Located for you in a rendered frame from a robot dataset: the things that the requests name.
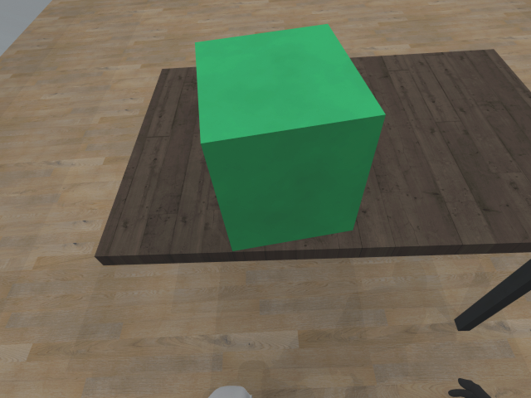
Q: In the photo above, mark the table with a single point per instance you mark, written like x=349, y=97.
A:
x=451, y=175

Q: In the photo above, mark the robot right hand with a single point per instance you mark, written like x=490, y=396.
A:
x=471, y=390

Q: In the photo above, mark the carton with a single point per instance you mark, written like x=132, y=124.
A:
x=289, y=129

